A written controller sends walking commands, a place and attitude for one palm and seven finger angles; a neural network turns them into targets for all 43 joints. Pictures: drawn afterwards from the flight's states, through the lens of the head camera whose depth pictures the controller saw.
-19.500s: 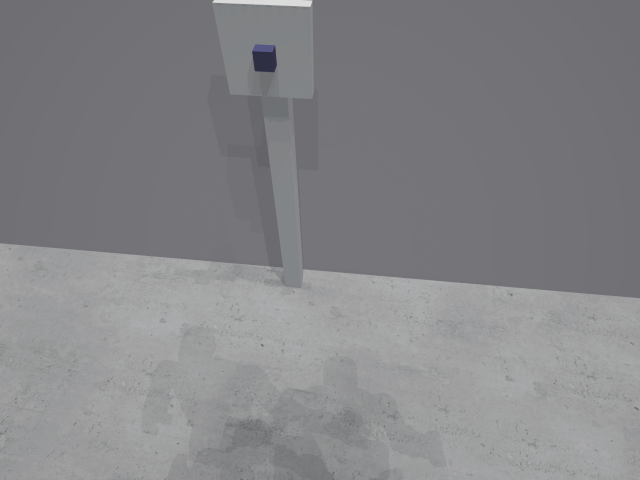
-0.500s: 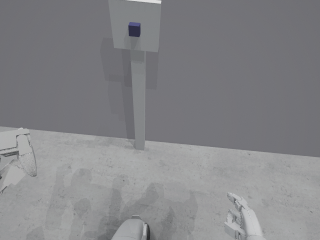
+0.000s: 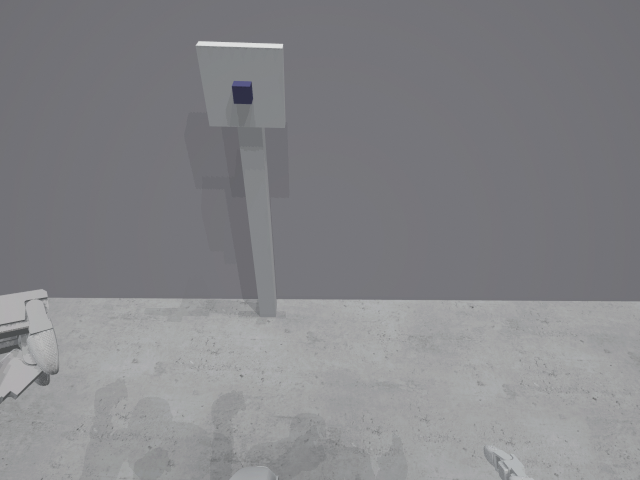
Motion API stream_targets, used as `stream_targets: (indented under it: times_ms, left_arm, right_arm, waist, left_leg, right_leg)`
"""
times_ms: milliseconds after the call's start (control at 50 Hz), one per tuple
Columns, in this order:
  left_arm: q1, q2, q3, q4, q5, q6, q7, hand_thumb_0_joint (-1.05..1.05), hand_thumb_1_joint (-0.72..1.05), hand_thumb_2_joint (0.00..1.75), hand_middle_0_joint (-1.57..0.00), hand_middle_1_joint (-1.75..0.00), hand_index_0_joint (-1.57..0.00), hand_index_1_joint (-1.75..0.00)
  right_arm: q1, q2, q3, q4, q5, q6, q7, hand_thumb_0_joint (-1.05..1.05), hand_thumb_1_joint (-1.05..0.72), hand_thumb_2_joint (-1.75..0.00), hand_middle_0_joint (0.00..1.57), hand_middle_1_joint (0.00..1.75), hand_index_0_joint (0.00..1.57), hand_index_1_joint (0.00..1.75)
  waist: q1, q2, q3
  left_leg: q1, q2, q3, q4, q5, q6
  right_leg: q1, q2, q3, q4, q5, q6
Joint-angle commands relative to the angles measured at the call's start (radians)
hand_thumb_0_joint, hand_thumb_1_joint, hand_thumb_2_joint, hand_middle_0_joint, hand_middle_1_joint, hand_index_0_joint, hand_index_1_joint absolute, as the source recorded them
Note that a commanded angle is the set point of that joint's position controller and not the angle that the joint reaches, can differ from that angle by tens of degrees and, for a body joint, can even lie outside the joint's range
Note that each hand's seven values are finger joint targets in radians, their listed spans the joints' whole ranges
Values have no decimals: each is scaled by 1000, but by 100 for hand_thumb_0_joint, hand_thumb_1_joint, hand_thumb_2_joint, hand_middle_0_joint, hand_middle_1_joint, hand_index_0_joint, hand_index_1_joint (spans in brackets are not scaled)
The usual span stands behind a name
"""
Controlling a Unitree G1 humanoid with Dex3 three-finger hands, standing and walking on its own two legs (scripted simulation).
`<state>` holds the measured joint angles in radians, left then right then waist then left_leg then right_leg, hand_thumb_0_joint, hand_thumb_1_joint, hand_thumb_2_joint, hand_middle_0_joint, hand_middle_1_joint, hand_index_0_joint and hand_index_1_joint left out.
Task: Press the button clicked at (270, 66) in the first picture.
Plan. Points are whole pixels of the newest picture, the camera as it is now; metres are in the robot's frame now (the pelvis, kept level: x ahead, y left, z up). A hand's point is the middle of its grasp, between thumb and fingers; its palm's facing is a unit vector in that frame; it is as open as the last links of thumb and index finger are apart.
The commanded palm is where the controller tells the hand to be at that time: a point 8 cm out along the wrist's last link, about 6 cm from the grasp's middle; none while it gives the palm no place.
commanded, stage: stop stepping back and stand still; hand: left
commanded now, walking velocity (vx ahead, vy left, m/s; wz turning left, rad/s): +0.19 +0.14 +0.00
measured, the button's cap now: (242, 91) +0.85 +0.23 +0.13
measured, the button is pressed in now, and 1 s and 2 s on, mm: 0 0 0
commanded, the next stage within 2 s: let the arm hang, fingers relaxed in 1.44 s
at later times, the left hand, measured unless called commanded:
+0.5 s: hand (51, 327) +0.21 +0.27 +0.17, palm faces +0.40 -0.78 -0.49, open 3.1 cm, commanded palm +0.14 +0.31 +0.18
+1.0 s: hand (23, 333) +0.20 +0.30 +0.15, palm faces +0.34 -0.82 -0.46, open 3.1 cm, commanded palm +0.14 +0.34 +0.18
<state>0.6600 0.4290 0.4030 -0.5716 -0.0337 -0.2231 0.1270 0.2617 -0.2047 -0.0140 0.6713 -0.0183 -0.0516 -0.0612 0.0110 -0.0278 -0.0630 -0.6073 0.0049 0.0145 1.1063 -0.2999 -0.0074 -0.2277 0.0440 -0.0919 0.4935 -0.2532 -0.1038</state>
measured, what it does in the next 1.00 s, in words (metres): steps on the spot: left foot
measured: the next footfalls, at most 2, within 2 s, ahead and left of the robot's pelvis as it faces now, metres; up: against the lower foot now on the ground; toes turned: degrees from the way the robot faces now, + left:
left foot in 0.26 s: +0.05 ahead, +0.17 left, +0.00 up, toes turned +3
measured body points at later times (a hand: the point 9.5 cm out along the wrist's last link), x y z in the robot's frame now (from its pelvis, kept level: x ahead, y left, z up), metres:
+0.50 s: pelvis +0.02 +0.03 +0.00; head +0.03 +0.02 +0.45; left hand +0.18 +0.31 +0.19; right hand +0.19 -0.18 -0.10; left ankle +0.00 +0.17 -0.73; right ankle +0.02 -0.06 -0.74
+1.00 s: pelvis +0.02 +0.06 +0.00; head +0.04 +0.07 +0.45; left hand +0.18 +0.35 +0.18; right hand +0.20 -0.17 -0.07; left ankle +0.01 +0.16 -0.74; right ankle +0.02 -0.06 -0.74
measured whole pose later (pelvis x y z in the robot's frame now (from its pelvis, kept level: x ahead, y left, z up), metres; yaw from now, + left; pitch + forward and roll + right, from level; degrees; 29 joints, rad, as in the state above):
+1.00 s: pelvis +0.02 +0.06 +0.00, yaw +1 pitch +0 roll -1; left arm 0.66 0.39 0.36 -0.56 -0.04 -0.23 0.14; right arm 0.18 -0.19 0.00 0.56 0.00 -0.08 -0.06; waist -0.01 -0.02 0.02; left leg -0.23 0.01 0.04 0.49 -0.27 0.02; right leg -0.22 0.00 -0.04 0.45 -0.24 0.00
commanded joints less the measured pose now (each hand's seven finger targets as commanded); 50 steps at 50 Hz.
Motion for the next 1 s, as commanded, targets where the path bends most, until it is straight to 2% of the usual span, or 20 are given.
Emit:
stream_targets:
  times_ms: [0, 60, 120, 140, 180, 200, 240, 260, 280, 320, 360, 420, 440, 480, 520, 560, 580, 640, 800, 980]
  left_arm:
    - [-145, 72, 29, -4, 1, -39, 20, 0, 90, 90, -130, -150, -130, -150]
    - [-186, 60, -22, -77, 22, -63, 34, 0, 90, 90, -130, -150, -130, -150]
    - [-181, 85, -7, -150, 30, -60, 54, 0, 90, 90, -130, -150, -130, -150]
    - [-176, 101, 15, -180, 29, -58, 63, 0, 90, 90, -130, -150, -130, -150]
    - [-130, 129, 63, -191, 24, -53, 74, 0, 90, 90, -130, -150, -130, -150]
    - [-144, 112, 54, -222, 17, -59, 73, 0, 90, 90, -130, -150, -130, -150]
    - [-150, 105, 64, -255, 13, -75, 75, 0, 90, 90, -130, -150, -130, -150]
    - [-153, 118, 78, -253, 19, -79, 74, 0, 90, 90, -130, -150, -130, -150]
    - [-118, 109, 72, -187, 8, -77, 64, 0, 90, 90, -130, -150, -130, -150]
    - [-77, 104, 85, -160, 13, -59, 52, 0, 90, 90, -130, -150, -130, -150]
    - [-42, 80, 67, -139, 12, -54, 44, 0, 90, 90, -130, -150, -130, -150]
    - [8, 74, 66, -119, -7, -53, 35, 0, 90, 90, -130, -150, -130, -150]
    - [5, 85, 70, -130, -7, -53, 37, 0, 90, 90, -130, -150, -130, -150]
    - [-3, 115, 100, -175, -4, -63, 45, 0, 90, 90, -130, -150, -130, -150]
    - [-2, 112, 98, -204, -5, -69, 51, 0, 90, 90, -130, -150, -130, -150]
    - [-15, 111, 90, -229, -7, -72, 54, 0, 90, 90, -130, -150, -130, -150]
    - [-30, 120, 88, -240, -7, -69, 52, 0, 90, 90, -130, -150, -130, -150]
    - [-54, 109, 77, -237, 5, -68, 52, 0, 90, 90, -130, -150, -130, -150]
    - [36, 85, 74, -179, -11, -60, 39, 0, 90, 90, -130, -150, -130, -150]
    - [-17, 97, 77, -207, -13, -62, 43, 0, 90, 90, -130, -150, -130, -150]
  right_arm:
    - [-156, -139, -44, -162, 10, -74, -25, 0, -90, -90, 20, 30, 20, 30]
    - [-140, -130, -37, -163, 5, -111, -35, 0, -90, -90, 20, 30, 20, 30]
    - [-128, -118, -34, -177, -2, -136, -45, 0, -90, -90, 20, 30, 20, 30]
    - [-131, -117, -35, -182, -6, -141, -48, 0, -90, -90, 20, 30, 20, 30]
    - [-115, -121, -35, -183, -7, -142, -53, 0, -90, -90, 20, 30, 20, 30]
    - [-109, -120, -34, -192, -5, -137, -51, 0, -90, -90, 20, 30, 20, 30]
    - [-104, -149, -38, -209, 0, -132, -41, 0, -90, -90, 20, 30, 20, 30]
    - [-102, -141, -37, -208, 7, -134, -28, 0, -90, -90, 20, 30, 20, 30]
    - [-97, -134, -41, -201, 14, -134, -21, 0, -90, -90, 20, 30, 20, 30]
    - [-104, -113, -26, -186, 12, -132, -16, 0, -90, -90, 20, 30, 20, 30]
    - [-99, -121, -29, -190, 26, -127, -5, 0, -90, -90, 20, 30, 20, 30]
    - [-96, -112, -41, -201, 31, -108, 12, 0, -90, -90, 20, 30, 20, 30]
    - [-104, -111, -41, -205, 32, -99, 16, 0, -90, -90, 20, 30, 20, 30]
    - [-125, -103, -28, -209, 24, -91, 13, 0, -90, -90, 20, 30, 20, 30]
    - [-124, -89, -13, -208, 19, -89, 4, 0, -90, -90, 20, 30, 20, 30]
    - [-140, -108, -21, -217, 18, -93, -7, 0, -90, -90, 20, 30, 20, 30]
    - [-145, -117, -27, -219, 21, -94, -13, 0, -90, -90, 20, 30, 20, 30]
    - [-131, -104, -19, -217, 23, -90, -12, 0, -90, -90, 20, 30, 20, 30]
    - [-136, -109, -28, -239, 29, -72, 0, 0, -90, -90, 20, 30, 20, 30]
    - [-148, -115, -24, -251, 24, -79, -16, 0, -90, -90, 20, 30, 20, 30]
  waist:
    - [-30, 0, 142]
    - [-19, -68, 95]
    - [-4, -175, 59]
    - [3, -162, 53]
    - [-5, -56, 32]
    - [-13, 44, 25]
    - [-11, 278, 27]
    - [-6, 287, 7]
    - [-7, 232, -3]
    - [-15, 288, 59]
    - [-20, 170, 59]
    - [-32, -131, -11]
    - [-30, -173, -14]
    - [-22, -116, -45]
    - [-30, -45, -67]
    - [-13, 58, -91]
    - [-11, 83, -95]
    - [-16, 146, -65]
    - [-19, 74, -74]
    - [-13, 111, -27]
  left_leg:
    - [-47, 52, -9, -1, 89, 6]
    - [48, 38, 41, -261, 36, 31]
    - [250, 12, 101, -483, -27, 47]
    - [309, 8, 106, -544, -28, 51]
    - [394, 11, 84, -674, -6, 55]
    - [439, 36, 47, -733, -11, 64]
    - [490, 210, -232, -795, 80, 137]
    - [511, 270, -282, -788, 247, 155]
    - [486, 282, -273, -792, 255, 153]
    - [329, 227, -158, -782, 215, 127]
    - [254, 152, -61, -675, 203, 85]
    - [227, 23, 16, -481, 64, 17]
    - [210, 12, 8, -430, 2, 11]
    - [211, 27, -9, -481, -56, 19]
    - [327, 31, -8, -658, 140, 28]
    - [460, 97, -62, -687, 445, 43]
    - [489, 128, -83, -678, 486, 49]
    - [454, 118, -61, -659, 603, 39]
    - [391, 91, -40, -662, 465, 15]
    - [337, 89, -51, -736, 242, 24]
  right_leg:
    - [-186, -315, 334, -400, -499, 12]
    - [-44, -300, 284, -371, -320, 33]
    - [-92, -286, 247, -366, -448, 16]
    - [-93, -291, 258, -346, -432, 2]
    - [-72, -255, 223, -245, -322, 3]
    - [-69, -222, 203, -162, -249, 23]
    - [-155, -85, 98, 90, -96, 90]
    - [-186, -57, 48, 174, -92, 115]
    - [-180, -50, 48, 194, -170, 126]
    - [-55, -57, 25, 101, -133, 108]
    - [75, -66, 56, -46, 95, 105]
    - [106, -248, 319, -144, 259, 25]
    - [123, -296, 366, -169, 330, -2]
    - [176, -301, 317, -114, 511, -10]
    - [163, -229, 196, -41, 478, 38]
    - [101, -128, 121, 9, 376, 94]
    - [69, -112, 108, 11, 320, 104]
    - [109, -96, 77, 19, 402, 104]
    - [155, -112, 100, -28, 430, 95]
    - [123, -92, 106, -70, 251, 106]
